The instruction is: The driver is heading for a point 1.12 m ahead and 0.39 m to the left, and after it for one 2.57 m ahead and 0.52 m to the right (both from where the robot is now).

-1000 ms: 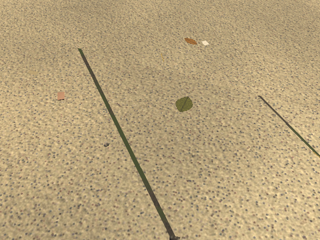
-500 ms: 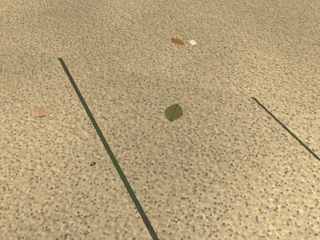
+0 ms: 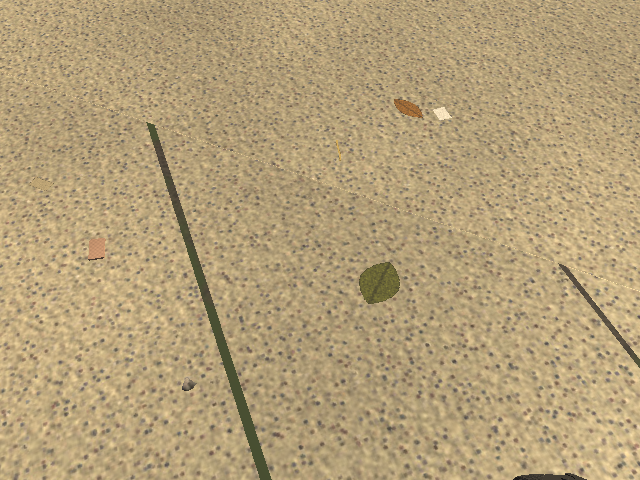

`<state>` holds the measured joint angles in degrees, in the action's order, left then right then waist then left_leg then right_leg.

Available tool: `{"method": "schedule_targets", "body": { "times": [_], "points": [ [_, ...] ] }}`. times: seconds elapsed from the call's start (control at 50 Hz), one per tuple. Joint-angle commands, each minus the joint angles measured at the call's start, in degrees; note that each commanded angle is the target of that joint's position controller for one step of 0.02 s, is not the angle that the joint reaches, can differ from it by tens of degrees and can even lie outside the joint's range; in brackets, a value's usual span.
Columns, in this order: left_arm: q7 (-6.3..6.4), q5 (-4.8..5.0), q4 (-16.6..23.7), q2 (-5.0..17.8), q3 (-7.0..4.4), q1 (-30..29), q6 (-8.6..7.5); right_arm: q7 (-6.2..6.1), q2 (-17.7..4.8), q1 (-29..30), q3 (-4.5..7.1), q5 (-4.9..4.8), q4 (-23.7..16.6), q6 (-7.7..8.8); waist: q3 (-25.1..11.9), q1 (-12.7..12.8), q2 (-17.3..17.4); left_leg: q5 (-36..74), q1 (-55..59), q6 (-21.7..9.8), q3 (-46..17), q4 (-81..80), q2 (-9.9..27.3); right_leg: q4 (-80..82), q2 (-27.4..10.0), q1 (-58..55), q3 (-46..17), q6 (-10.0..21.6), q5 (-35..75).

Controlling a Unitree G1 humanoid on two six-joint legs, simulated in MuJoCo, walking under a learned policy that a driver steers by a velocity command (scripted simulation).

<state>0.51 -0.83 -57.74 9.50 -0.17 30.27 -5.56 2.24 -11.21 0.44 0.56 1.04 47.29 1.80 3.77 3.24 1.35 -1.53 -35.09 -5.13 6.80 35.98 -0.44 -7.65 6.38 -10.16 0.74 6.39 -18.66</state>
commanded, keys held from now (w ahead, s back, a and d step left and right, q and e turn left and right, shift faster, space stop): w+q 1.00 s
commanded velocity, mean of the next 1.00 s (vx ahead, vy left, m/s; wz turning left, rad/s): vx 0.50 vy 0.00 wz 0.51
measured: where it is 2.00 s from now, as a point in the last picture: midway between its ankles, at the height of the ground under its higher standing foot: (182, 264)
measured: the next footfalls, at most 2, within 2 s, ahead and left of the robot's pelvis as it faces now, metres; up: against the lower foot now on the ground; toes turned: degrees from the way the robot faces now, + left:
left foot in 0.08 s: +0.21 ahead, +0.05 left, +0.00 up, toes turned +4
right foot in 0.62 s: +0.56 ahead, -0.04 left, +0.00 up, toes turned +22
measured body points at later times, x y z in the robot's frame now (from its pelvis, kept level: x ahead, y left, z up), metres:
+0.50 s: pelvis +0.28 +0.02 +0.01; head +0.31 +0.04 +0.46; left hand +0.45 +0.28 -0.09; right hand +0.27 -0.25 -0.12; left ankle +0.17 +0.05 -0.73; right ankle +0.48 -0.11 -0.67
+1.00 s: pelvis +0.54 +0.05 +0.01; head +0.56 +0.07 +0.46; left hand +0.38 +0.27 -0.12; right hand +0.82 -0.05 -0.09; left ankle +0.58 +0.24 -0.67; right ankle +0.52 -0.06 -0.73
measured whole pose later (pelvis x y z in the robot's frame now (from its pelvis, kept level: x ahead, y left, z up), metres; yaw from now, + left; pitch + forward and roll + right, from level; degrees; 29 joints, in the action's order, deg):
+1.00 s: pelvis +0.54 +0.05 +0.01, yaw +33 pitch +1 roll -1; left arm -0.1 -1.1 -51.0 13.9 -2.4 24.1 -5.3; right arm 4.0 -15.8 -5.3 3.1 1.9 43.0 0.2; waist 2.2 2.8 2.6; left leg -3.0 -39.4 -3.1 -0.2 51.2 3.2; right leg -14.2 1.2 1.0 11.1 2.0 -14.3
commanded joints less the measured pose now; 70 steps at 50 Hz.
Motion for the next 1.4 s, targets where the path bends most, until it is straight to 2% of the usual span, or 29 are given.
{"method": "schedule_targets", "body": {
  "times": [0.02,0.06,0.08,0.1,0.12,0.14,0.18,0.26,0.4,0.52,0.56,0.6,0.62,0.64,0.66,0.68,0.7,0.74,0.84,1.06,1.12,1.16,1.18,1.2,1.22,1.24,1.28,1.32,1.4],
  "points": [
    [1.31,-0.45,0.8,8.9,-1.62,0.5,-0.58,-0.84,-5.7,-2.5,1.44,-0.18,-1.4,0.86,-1.4,-4.9,-6.3,-3.6,10.9,-3.5,1.6,-1.9,-4.4,-10.8,-17.2,2.7,0.2,-1.1,70.1],
    [1.81,-0.86,0.7,11.0,-2.29,-1.4,0.34,-1.45,-7.6,-16.8,2.70,-0.17,3.7,1.47,-7.7,-10.7,-6.5,-5.4,24.3,-6.0,0.4,-6.3,-6.2,-29.3,-17.3,4.1,1.8,-1.9,70.8],
    [1.63,-0.57,1.8,11.6,-2.37,-3.6,0.41,-1.92,-9.7,-24.9,3.74,0.68,6.0,1.62,-11.0,-14.7,-4.9,-7.8,36.4,-8.9,-6.3,-8.0,-1.1,-43.4,-15.9,14.1,3.0,-2.1,57.9],
    [1.07,-0.32,3.8,7.5,-1.63,-2.5,0.12,-2.23,-14.2,-28.7,5.08,1.43,6.3,1.30,-15.1,-12.8,4.9,-10.0,48.1,-14.8,-28.3,-8.5,13.6,-65.4,-7.7,30.5,5.9,-3.1,16.0],
    [0.16,-0.29,4.8,7.5,-2.03,-0.2,-0.07,-1.57,-13.8,-25.4,5.17,-0.12,6.3,0.71,-16.3,-8.7,8.6,-14.0,52.6,-22.0,-51.9,-18.0,20.2,-77.1,-0.9,46.5,-1.2,-3.5,-9.8],
    [-0.03,-1.01,6.6,9.8,-2.27,-5.8,-0.60,-1.13,-11.9,-19.5,4.96,-1.26,5.4,0.81,-7.8,-6.9,2.0,-19.6,45.2,-19.5,-45.1,-21.8,18.0,-73.7,-5.8,51.0,-5.3,-2.0,-3.2],
    [-0.43,-0.73,8.3,10.2,-2.58,-11.2,-1.14,-1.06,-7.4,-15.1,3.95,-0.65,4.7,1.26,0.0,-3.4,-4.7,-11.0,30.3,-15.4,-35.2,-25.4,14.1,-66.3,-9.3,46.7,-4.6,-2.6,2.1],
    [-0.86,-2.03,10.1,7.1,-1.93,-12.2,2.15,-1.75,-8.7,-18.0,3.78,-0.93,5.7,2.98,-0.5,-0.6,-2.8,3.3,21.1,-12.5,-25.2,-26.1,8.0,-56.2,-11.2,41.0,-2.7,-6.3,3.3],
    [-1.47,-1.48,17.0,8.1,-1.81,-29.7,3.26,-2.14,-9.7,-28.5,3.91,-1.07,6.7,2.19,-0.6,-7.0,1.6,11.5,28.8,-5.8,-24.5,-24.0,4.9,-39.4,-10.1,49.1,-0.9,-8.8,18.9],
    [-1.93,-0.79,21.6,8.4,-0.86,-39.7,2.42,-3.14,-10.5,-33.0,4.12,0.10,6.3,1.62,-0.4,-10.0,3.5,19.1,39.1,-7.1,-28.5,-18.2,6.4,-29.3,-6.8,50.8,-1.1,-7.9,15.3],
    [-1.79,-0.44,21.8,9.4,-0.98,-37.5,1.77,-3.62,-11.4,-30.6,4.48,0.16,5.3,1.65,-0.8,-7.9,4.3,21.5,38.1,-6.1,-29.6,-15.9,7.0,-24.4,-5.9,43.9,-2.0,-6.7,13.8],
    [-0.87,-0.15,18.7,12.0,-2.05,-26.4,1.03,-3.22,-12.7,-26.3,4.79,-0.08,4.0,2.10,-5.4,-2.6,3.8,30.0,33.0,-3.4,-28.5,-7.0,4.6,-19.5,-3.3,25.9,-1.3,-4.4,11.2],
    [-0.04,-0.56,16.7,14.2,-2.92,-17.7,0.24,-2.49,-12.6,-24.7,4.78,-0.71,3.4,2.71,-10.4,1.9,1.3,26.4,27.7,-2.0,-26.2,3.6,1.6,-17.3,-6.6,12.7,-3.9,-2.5,13.2],
    [1.17,-2.05,16.2,18.7,-4.04,-7.8,0.00,-2.17,-8.8,-25.2,3.85,-1.52,1.1,3.32,-19.8,4.5,-5.2,5.9,19.6,-1.3,-21.7,18.8,-1.3,-17.4,-21.2,-1.4,-17.3,0.1,2.7],
    [1.03,-2.69,16.6,21.9,-4.87,-9.8,0.91,-2.43,-5.6,-32.7,3.34,-3.04,0.2,2.74,-24.1,-0.5,-18.1,-32.1,3.5,0.0,-15.2,32.2,-9.1,-11.7,-33.3,-9.8,-41.9,6.8,0.9],
    [0.59,-1.55,17.0,16.7,-4.58,-12.9,1.57,-3.01,-10.6,-31.5,3.97,-0.69,1.7,1.77,-17.5,-1.9,-10.2,-27.2,-1.3,-0.4,-14.4,36.9,-3.1,-10.5,-31.3,-2.6,-42.9,6.8,-5.4],
    [0.35,-1.04,17.5,11.6,-3.44,-16.5,1.57,-2.48,-10.6,-26.9,4.16,0.01,1.5,1.42,-9.8,-2.2,-4.4,-21.2,-1.1,0.0,-13.6,36.0,-1.2,-8.9,-28.1,5.6,-33.0,5.4,-3.6],
    [0.13,-1.21,16.5,9.3,-2.76,-17.5,1.07,-1.42,-8.8,-22.9,4.10,0.62,0.5,0.68,-4.3,-3.2,-4.1,-17.3,0.9,1.0,-12.3,32.7,1.7,-5.8,-23.2,14.4,-20.0,3.1,7.5],
    [-0.53,0.12,13.2,9.6,-3.10,-13.1,-1.13,0.56,-6.7,-17.7,3.59,1.13,-2.7,-1.48,-3.2,-4.5,-6.7,-12.3,-2.2,1.8,-10.5,31.0,3.4,-2.3,-21.3,16.5,-7.2,2.7,22.3],
    [0.17,-0.29,8.7,12.7,-3.86,-5.0,0.07,2.65,-5.4,2.9,1.56,1.15,-11.1,-0.89,1.6,-0.4,-5.7,-2.5,-1.1,-0.1,-1.8,3.3,3.0,-3.1,-21.5,9.2,7.8,0.7,31.4],
    [0.79,-0.48,7.5,14.7,-4.23,-3.8,1.38,1.96,-6.5,1.1,2.06,1.67,-11.2,-0.94,-1.0,-1.8,-7.0,-11.6,6.0,-3.1,1.5,-0.5,-1.4,-13.0,-22.2,5.0,11.3,-0.3,52.5],
    [0.95,-0.21,7.3,15.7,-4.25,-3.6,2.41,1.13,-8.5,-11.3,3.38,2.25,-7.5,-0.22,-8.4,-7.0,-6.0,-12.5,22.4,-6.2,1.2,-6.0,-5.5,-31.5,-21.7,8.6,13.2,-1.1,56.9],
    [0.74,-0.27,8.7,14.4,-3.74,-3.8,2.42,0.13,-12.2,-21.4,4.89,2.88,-4.5,0.13,-14.7,-11.2,-1.3,-16.0,38.3,-9.0,-8.8,-8.6,0.9,-47.1,-20.3,20.4,13.4,-2.6,40.8],
    [-0.80,0.14,13.0,6.9,-2.01,-1.4,2.04,-0.84,-18.1,-21.2,6.11,2.16,-5.3,0.01,-20.6,-7.2,12.9,-16.1,57.5,-16.5,-38.8,-11.3,20.3,-67.2,-10.5,46.7,12.2,-6.0,-12.8],
    [-0.71,-0.32,13.7,12.8,-3.45,-8.0,1.74,-1.67,-17.2,-25.6,6.07,0.60,-5.6,-0.73,-22.4,-11.4,3.9,-12.7,55.9,-17.4,-47.8,-18.1,22.5,-72.8,-7.9,51.9,1.4,-6.0,-11.7],
    [-0.87,0.50,15.1,12.4,-3.35,-12.6,1.29,-2.29,-15.5,-22.2,5.66,0.20,-4.0,-0.76,-13.3,-9.5,1.9,-5.3,49.5,-15.4,-36.1,-18.7,20.0,-71.0,-11.2,54.8,-0.3,-5.4,-4.1],
    [-0.97,0.01,13.5,10.8,-2.82,-11.2,1.19,-2.24,-10.6,-16.7,4.24,-0.26,-3.5,0.36,-5.7,-4.2,-1.2,6.9,34.9,-10.9,-25.0,-21.1,14.2,-61.3,-14.2,47.1,-0.7,-5.3,0.2],
    [-1.44,-1.30,11.2,9.8,-2.69,-6.7,3.34,-1.94,-8.2,-14.8,3.25,-0.48,-3.1,1.59,-5.6,-1.2,0.0,10.6,28.8,-9.2,-19.2,-23.8,11.3,-58.0,-14.4,40.3,-0.5,-5.8,0.9],
    [-2.56,-0.71,11.5,8.8,-3.00,-10.8,4.67,-1.63,-9.6,-18.8,3.51,-0.42,-0.2,3.11,-1.9,-1.8,0.5,10.4,27.8,-7.0,-13.3,-28.3,9.9,-53.7,-14.1,45.0,-0.5,-5.8,8.4]
  ]
}}
Keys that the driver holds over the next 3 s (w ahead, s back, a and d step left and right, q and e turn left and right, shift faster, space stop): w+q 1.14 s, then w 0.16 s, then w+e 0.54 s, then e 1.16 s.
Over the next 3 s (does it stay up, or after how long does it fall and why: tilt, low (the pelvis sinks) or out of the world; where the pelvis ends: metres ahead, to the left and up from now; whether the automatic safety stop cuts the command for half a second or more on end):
stays up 1.02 0.44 0.01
